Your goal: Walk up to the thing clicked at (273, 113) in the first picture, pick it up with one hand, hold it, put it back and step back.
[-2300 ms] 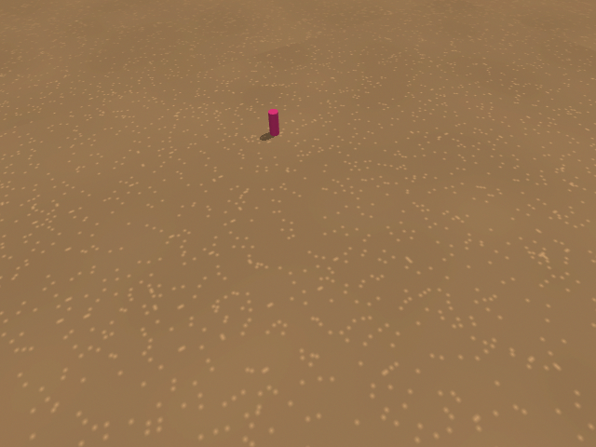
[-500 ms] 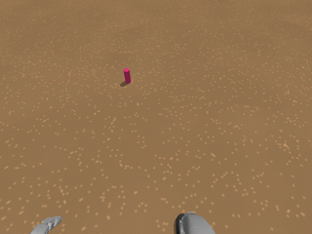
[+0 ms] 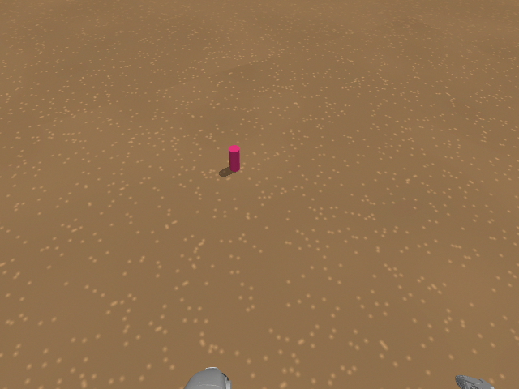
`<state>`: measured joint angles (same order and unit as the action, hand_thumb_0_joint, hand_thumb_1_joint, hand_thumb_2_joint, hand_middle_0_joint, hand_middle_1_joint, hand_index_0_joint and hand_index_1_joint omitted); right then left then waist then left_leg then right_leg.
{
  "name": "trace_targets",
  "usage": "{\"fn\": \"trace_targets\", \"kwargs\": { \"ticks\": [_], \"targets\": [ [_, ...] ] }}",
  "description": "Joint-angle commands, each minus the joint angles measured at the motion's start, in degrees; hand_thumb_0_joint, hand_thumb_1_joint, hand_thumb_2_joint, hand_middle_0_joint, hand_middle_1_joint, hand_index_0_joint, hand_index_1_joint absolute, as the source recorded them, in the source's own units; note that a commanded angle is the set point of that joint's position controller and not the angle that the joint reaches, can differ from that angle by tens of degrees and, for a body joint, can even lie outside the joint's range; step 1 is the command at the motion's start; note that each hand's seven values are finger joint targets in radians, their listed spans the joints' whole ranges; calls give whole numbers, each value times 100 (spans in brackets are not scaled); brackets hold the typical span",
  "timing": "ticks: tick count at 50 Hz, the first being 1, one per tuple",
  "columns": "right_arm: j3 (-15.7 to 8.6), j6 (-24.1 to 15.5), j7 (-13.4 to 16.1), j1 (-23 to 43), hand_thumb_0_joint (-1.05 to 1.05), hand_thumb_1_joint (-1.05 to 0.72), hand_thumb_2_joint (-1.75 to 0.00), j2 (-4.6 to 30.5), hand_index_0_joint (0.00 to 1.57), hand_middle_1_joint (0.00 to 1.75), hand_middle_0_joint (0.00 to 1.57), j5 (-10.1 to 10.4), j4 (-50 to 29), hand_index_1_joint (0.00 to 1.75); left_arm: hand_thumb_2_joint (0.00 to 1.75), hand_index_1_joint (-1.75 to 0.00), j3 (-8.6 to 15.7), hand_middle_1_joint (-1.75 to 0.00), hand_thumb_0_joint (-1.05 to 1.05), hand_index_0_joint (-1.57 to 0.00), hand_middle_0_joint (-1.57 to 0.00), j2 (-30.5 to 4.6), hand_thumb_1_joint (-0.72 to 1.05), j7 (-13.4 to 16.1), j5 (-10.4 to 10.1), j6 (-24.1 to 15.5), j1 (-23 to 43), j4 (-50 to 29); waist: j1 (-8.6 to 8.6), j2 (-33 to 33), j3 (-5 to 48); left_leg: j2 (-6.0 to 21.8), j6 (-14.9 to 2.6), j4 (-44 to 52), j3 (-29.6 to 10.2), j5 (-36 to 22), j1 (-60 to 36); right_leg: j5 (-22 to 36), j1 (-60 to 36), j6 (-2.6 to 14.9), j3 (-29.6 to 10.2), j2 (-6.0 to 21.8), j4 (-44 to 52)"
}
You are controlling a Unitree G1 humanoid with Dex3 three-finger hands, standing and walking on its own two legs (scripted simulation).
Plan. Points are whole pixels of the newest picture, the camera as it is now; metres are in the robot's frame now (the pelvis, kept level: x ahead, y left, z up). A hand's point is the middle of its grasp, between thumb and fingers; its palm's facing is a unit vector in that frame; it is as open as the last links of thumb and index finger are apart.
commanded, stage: walk up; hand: left
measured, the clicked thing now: (234, 158) +1.24 +0.18 -0.68
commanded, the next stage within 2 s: none
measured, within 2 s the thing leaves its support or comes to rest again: neither
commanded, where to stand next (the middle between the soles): +0.89 -0.03 m, yaw +0 degrees
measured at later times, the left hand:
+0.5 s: hand (154, 262) +0.35 +0.25 -0.11, palm faces -0.02 -0.91 -0.40, open 7.3 cm
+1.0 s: hand (159, 207) +0.50 +0.28 -0.14, palm faces -0.06 -0.94 -0.33, open 7.3 cm
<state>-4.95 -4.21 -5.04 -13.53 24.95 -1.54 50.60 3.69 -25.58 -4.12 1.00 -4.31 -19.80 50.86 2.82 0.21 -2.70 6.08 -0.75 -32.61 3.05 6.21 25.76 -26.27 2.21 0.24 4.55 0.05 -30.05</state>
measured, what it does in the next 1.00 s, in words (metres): walks ahead: right foot, then left foot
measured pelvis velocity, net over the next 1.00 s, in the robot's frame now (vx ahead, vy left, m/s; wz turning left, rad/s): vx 0.45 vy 0.01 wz -0.01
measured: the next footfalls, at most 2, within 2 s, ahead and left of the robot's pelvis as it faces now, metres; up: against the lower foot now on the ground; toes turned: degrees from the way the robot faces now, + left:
right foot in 0.42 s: +0.36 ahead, -0.16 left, +0.00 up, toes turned -6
left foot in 0.80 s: +0.52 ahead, +0.12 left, +0.00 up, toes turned +6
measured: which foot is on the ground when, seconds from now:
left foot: down 0.00-0.44, up 0.46-0.78, down 0.80-1.00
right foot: down 0.00-0.02, up 0.04-0.40, down 0.42-0.82, up 0.84-1.00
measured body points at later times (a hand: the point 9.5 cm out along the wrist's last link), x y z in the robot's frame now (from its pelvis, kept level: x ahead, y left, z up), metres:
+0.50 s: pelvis +0.25 -0.03 -0.01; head +0.25 -0.05 +0.44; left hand +0.35 +0.29 -0.09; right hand +0.29 -0.36 -0.13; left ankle +0.16 +0.12 -0.66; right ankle +0.32 -0.15 -0.72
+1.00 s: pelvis +0.45 +0.01 +0.01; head +0.46 +0.03 +0.46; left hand +0.51 +0.33 -0.12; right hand +0.51 -0.32 -0.07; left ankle +0.48 +0.11 -0.72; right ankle +0.46 -0.14 -0.66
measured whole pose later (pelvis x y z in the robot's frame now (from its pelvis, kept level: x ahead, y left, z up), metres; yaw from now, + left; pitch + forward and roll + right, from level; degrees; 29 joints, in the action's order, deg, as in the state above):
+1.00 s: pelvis +0.45 +0.01 +0.01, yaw +0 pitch -3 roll +0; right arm -2.7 -5.5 -2.6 -17.0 22.7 -0.1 49.3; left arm 2.4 -25.5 -3.0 0.3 -2.8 -17.1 51.8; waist -0.5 -3.7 -4.2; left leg 2.2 -1.9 -30.4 6.2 13.7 14.3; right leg -19.9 26.9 1.1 -0.3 3.4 -59.4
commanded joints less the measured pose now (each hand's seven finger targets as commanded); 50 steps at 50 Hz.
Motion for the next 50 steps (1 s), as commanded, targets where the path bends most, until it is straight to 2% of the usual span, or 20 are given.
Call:
{"fn": "trace_targets", "kwargs": {
  "ticks": [1, 2, 4, 7, 12, 17, 19, 20, 21, 22, 23, 25, 28, 36, 39, 40, 41, 42, 46, 50],
  "targets": [
    [-603, -241, 234, -1612, 0, -90, -90, 1973, 20, 30, 20, -118, -239, 30, 90, -30, 134, -30, 0, -20, -20, -664, 90, 208, -220, -124, -209, -656, -958, 2020, 1059, 1794, -1233, 1533, -3715, 2067, -4041, 351, 3858, 230, -120, -458, -3797],
    [-644, -221, 246, -1431, 0, -90, -90, 1985, 20, 30, 20, 118, -301, 30, 90, -30, 208, -30, 0, -20, -20, -1191, 90, 294, -147, -102, 48, -554, -953, 1180, 1186, 2087, -1579, 1779, -4217, 2024, -3833, -348, 3890, 342, -919, -105, -4102],
    [-426, -191, 318, -810, 0, -90, -90, 1576, 20, 30, 20, 191, -485, 30, 90, -30, 176, -30, 0, -20, -20, -1217, 90, 275, -182, -129, 86, -418, -578, 555, 617, 1583, -1258, 1533, -2395, 706, -2951, 307, 3619, 258, -1163, 260, -4075],
    [-255, -232, 325, -391, 0, -90, -90, 1280, 20, 30, 20, 191, -555, 30, 90, -30, 172, -30, 0, -20, -20, -1087, 90, 134, -149, -56, -108, -250, -296, 773, 149, 1069, -1044, 1641, -997, -166, -1706, 596, 2870, 119, -837, 545, -3126],
    [-299, -275, 296, -373, 0, -90, -90, 1506, 20, 30, 20, 136, -690, 30, 90, -30, 188, -30, 0, -20, -20, -919, 90, -51, -43, 13, 453, -459, -418, 884, -44, 1110, -1295, 1817, -681, 319, -1683, 1115, 2837, -12, -442, 737, -1530],
    [-281, -209, 270, -93, 0, -90, -90, 1483, 20, 30, 20, 162, -732, 30, 90, -30, 300, -30, 0, -20, -20, -885, 90, -86, -15, -22, 474, -348, -186, 707, 59, 831, -975, 1194, -311, 726, -995, 1921, 1453, 87, 26, 404, -624],
    [-215, -167, 287, -34, 0, -90, -90, 1336, 20, 30, 20, 155, -767, 30, 90, -30, 396, -30, 0, -20, -20, -1059, 90, -35, -10, -64, -8, -204, 144, 179, 255, 592, -764, 172, -111, 523, -632, 1725, 432, 185, 119, 197, -376],
    [-102, -150, 287, -386, 0, -90, -90, 1022, 20, 30, 20, 137, -724, 30, 90, -30, 509, -30, 0, -20, -20, -1264, 90, 28, -8, -127, -457, -79, 327, -657, 583, 212, -573, -1265, 181, 277, -233, 1100, -448, 311, -237, 265, 3],
    [47, -158, 286, -562, 0, -90, -90, 590, 20, 30, 20, 156, -839, 30, 90, -30, 661, -30, 0, -20, -20, -1807, 90, 115, 36, -191, -918, -125, 472, -2018, 729, -446, -265, -3087, 435, 1613, 814, 140, -979, 768, -2400, 1645, 836],
    [-40, -117, 338, -371, 0, -90, -90, 969, 20, 30, 20, 181, -816, 30, 90, -30, 618, -30, 0, -20, -20, -2056, 90, 145, -61, -206, -894, -227, 486, -1583, 577, -715, -144, -3735, -121, 2488, 1469, 57, -832, 1365, -4310, 2581, 1668],
    [-122, -81, 384, -95, 0, -90, -90, 1257, 20, 30, 20, 139, -724, 30, 90, -30, 566, -30, 0, -20, -20, -1984, 90, 171, -129, -189, -499, -336, 365, -880, 210, -335, -129, -4042, -636, 2330, 1528, 61, -261, 1634, -4245, 2663, 1631],
    [-115, -70, 340, -251, 0, -90, -90, 1203, 20, 30, 20, 244, -492, 30, 90, -30, 465, -30, 0, -20, -20, -1578, 90, 231, -154, -175, 12, -399, 62, -707, -102, -77, -139, -3599, -759, 1622, 1251, 748, 338, 1397, -2731, 2017, 1510],
    [-151, -3, 210, -684, 0, -90, -90, 1094, 20, 30, 20, 172, -221, 30, 90, -30, 367, -30, 0, -20, -20, -1330, 90, 227, -105, -216, 341, -524, -217, -997, -80, -37, -38, -2685, -462, 1196, 493, 1458, 1015, 1198, -1379, 1486, 1492],
    [-201, -83, 52, 64, 0, -90, -90, 902, 20, 30, 20, 57, -451, 30, 90, -30, 373, -30, 0, -20, -20, -1457, 90, 174, -50, -215, 307, -699, -87, -730, 49, -103, 27, -306, 49, 422, -444, 831, 1230, 1187, -837, 1520, 1245],
    [-339, -136, 140, -840, 0, -90, -90, 1122, 20, 30, 20, 36, -132, 30, 90, -30, 252, -30, 0, -20, -20, -1231, 90, 179, -27, -151, 452, -723, -703, 80, 387, -501, -127, 82, 327, 650, -2287, 1424, 2045, 842, -317, 1118, -326],
    [-454, -178, 215, -1423, 0, -90, -90, 1475, 20, 30, 20, -3, 5, 30, 90, -30, 123, -30, 0, -20, -20, -902, 90, 181, -32, -135, 164, -724, -949, 1160, 741, 60, -408, 649, -690, 1623, -3113, 1560, 2651, 586, 31, 707, -2092],
    [-534, -221, 277, -1585, 0, -90, -90, 1962, 20, 30, 20, -21, -185, 30, 90, -30, 72, -30, 0, -20, -20, -605, 90, 187, -116, -108, -20, -766, -899, 1941, 662, 1588, -886, 1773, -3696, 2522, -3481, -169, 3980, 243, -111, -196, -3373],
    [-557, -198, 273, -1314, 0, -90, -90, 2074, 20, 30, 20, 177, -278, 30, 90, -30, 203, -30, 0, -20, -20, -1231, 90, 308, -64, -43, 179, -618, -860, 1114, 508, 2014, -1427, 1974, -4286, 2792, -2896, -470, 3937, 313, -779, 145, -3918],
    [-254, -223, 360, -587, 0, -90, -90, 1403, 20, 30, 20, 183, -424, 30, 90, -30, 184, -30, 0, -20, -20, -1185, 90, 248, -130, 2, -22, -242, -343, 680, -87, 1156, -1017, 1728, -1666, 553, -1656, 597, 3268, 188, -952, 629, -3281],
    [-250, -245, 352, -550, 0, -90, -90, 1406, 20, 30, 20, 117, -517, 30, 90, -30, 173, -30, 0, -20, -20, -969, 90, 94, -55, 78, 122, -303, -378, 914, -49, 981, -1234, 1825, -1021, 455, -1685, 886, 3056, -16, -552, 652, -2297]
  ]
}}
